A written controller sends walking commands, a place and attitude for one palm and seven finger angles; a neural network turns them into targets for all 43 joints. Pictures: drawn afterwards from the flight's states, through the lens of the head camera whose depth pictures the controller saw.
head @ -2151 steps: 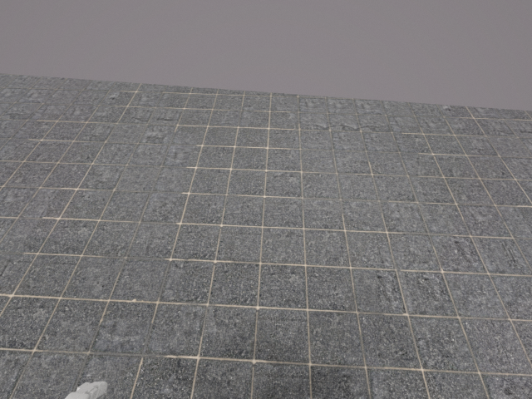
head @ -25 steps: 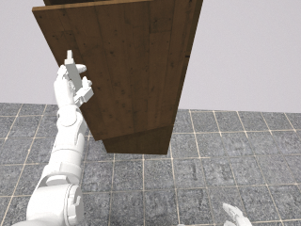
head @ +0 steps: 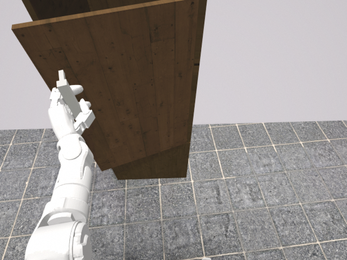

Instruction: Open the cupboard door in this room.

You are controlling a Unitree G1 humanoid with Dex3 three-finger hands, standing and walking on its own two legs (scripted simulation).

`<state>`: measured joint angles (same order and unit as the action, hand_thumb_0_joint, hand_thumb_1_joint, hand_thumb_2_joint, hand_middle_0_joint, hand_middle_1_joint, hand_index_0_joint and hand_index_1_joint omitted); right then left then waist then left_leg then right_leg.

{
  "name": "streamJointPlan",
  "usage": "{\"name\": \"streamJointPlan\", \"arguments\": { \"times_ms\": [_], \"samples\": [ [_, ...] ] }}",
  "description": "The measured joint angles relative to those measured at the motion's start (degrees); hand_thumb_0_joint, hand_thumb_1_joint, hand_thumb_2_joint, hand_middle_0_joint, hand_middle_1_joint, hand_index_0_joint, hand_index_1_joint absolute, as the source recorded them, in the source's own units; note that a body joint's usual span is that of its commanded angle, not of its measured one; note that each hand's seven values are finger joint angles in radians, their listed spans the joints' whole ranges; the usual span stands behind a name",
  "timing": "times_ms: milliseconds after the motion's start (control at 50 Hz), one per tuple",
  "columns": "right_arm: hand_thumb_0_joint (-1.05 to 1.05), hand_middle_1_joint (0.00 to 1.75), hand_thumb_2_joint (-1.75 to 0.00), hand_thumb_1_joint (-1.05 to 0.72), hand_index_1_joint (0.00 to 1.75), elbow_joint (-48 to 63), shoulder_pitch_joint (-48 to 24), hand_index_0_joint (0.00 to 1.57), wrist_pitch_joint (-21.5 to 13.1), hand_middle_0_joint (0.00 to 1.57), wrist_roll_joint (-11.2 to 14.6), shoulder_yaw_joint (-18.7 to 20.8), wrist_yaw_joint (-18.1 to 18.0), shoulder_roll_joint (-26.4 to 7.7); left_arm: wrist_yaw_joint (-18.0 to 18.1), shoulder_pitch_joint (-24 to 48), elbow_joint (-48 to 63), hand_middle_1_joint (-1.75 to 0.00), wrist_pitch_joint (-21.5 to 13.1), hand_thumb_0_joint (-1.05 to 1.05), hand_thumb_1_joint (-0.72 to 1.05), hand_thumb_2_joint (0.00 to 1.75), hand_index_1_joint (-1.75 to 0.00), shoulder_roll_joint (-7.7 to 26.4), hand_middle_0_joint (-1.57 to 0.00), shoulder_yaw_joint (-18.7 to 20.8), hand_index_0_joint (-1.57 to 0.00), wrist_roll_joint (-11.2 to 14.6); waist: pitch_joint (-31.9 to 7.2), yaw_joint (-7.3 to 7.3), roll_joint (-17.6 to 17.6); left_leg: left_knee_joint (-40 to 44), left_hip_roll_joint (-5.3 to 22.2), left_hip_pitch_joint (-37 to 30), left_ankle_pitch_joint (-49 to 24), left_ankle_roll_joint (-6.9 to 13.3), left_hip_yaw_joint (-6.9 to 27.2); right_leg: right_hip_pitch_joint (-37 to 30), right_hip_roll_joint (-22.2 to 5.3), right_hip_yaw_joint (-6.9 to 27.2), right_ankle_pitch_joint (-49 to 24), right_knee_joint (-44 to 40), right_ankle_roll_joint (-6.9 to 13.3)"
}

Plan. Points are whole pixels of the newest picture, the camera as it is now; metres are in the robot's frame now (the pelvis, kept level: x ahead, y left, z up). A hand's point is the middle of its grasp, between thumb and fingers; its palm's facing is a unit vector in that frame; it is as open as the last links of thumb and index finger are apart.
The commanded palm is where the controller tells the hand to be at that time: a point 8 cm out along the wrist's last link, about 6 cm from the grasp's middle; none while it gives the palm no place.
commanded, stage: pull the door open along its arc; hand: left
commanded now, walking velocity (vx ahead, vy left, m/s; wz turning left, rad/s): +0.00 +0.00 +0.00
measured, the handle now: (73, 99) +0.47 +0.24 +0.10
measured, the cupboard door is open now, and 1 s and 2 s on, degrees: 19 47 47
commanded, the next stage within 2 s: open thumb and fingers to let go in 0.40 s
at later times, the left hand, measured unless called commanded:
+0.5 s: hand (129, 158) +0.31 +0.09 +0.10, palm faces +0.35 -0.94 -0.01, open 5.7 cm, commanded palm +0.27 +0.13 +0.10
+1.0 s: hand (128, 158) +0.31 +0.09 +0.10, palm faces +0.41 -0.91 -0.02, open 12.2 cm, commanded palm +0.26 +0.13 +0.10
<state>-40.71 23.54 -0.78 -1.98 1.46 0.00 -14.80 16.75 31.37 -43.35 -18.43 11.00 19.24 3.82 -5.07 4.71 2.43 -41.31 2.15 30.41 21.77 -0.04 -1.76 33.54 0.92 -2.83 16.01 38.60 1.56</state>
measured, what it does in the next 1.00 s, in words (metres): stands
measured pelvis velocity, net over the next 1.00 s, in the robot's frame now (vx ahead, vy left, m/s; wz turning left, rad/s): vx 0.01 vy -0.02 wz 0.05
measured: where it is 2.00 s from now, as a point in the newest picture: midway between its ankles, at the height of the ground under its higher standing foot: outside the picture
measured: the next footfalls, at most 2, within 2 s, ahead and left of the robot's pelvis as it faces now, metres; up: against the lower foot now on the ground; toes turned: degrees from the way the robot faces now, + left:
none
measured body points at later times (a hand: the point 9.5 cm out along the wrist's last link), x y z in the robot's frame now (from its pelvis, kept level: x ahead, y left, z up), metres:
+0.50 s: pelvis +0.02 +0.00 +0.01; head +0.03 -0.01 +0.46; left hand +0.28 +0.13 +0.10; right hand +0.25 -0.18 -0.06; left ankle -0.02 +0.12 -0.72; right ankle +0.03 -0.10 -0.72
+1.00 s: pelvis +0.01 -0.02 +0.00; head +0.01 -0.04 +0.45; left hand +0.28 +0.13 +0.11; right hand +0.18 -0.23 -0.10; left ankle -0.02 +0.12 -0.72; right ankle +0.03 -0.10 -0.72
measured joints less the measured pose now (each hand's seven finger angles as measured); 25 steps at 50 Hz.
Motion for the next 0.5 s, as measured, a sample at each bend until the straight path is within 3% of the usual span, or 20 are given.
{"name": "streamJointPlan", "arguments": {
  "times_ms": [180,280,420,500],
  "samples": [
    [0.01,0.3,-0.9,-0.9,0.3,2.61,-4.79,0.2,-1.09,0.2,0.41,-0.1,0.18,0.9,2.82,-15.77,19.09,-1.35,4.26,0.0,0.75,0.77,-1.35,-8.04,-0.37,-9.2,-0.38,0.25,0.12,-2.69,0.36,3.3,-0.56,-5.97,-0.45,0.25,-0.46,-5.48,-0.41,0.49,0.06,-2.29,-0.39],
    [0.01,0.3,-0.9,-0.9,0.3,5.1,-9.9,0.2,-1.14,0.2,0.03,-0.88,0.14,2.14,5.45,-23.57,28.91,-1.35,8.18,0.01,0.73,0.75,-1.35,-12.52,-0.36,-16.64,-0.39,-1.48,0.56,-4.6,0.32,4.21,-1.2,-8.86,-0.39,0.34,-0.06,-8.26,-1.06,0.13,0.8,-2.38,-0.57],
    [0.01,0.3,-0.9,-0.9,0.3,8.89,-15.76,0.2,0.64,0.2,-0.87,-2.25,0.19,4.26,9.63,-33.17,40.85,-1.35,14.89,0.01,0.72,0.74,-1.35,-17.34,-0.36,-27.42,-0.4,-5.92,1.13,-6.35,0.11,4.09,-1.77,-11.41,0.31,0.2,1.25,-11.14,-1.71,-1.12,2.34,-1.74,-0.51],
    [0.01,0.3,-0.9,-0.9,0.3,10.3,-17.55,0.2,2.43,0.2,-1.23,-3.21,0.43,5.72,11.57,-36.96,45.93,-1.35,18.08,0.01,0.72,0.75,-1.35,-16.11,-0.37,-33.15,-0.4,-7.78,1.5,-6.39,-0.18,3.48,-1.68,-12.19,0.95,-0.12,2.03,-12.18,-1.68,-1.89,3.26,-1.12,-0.2]
  ]
}}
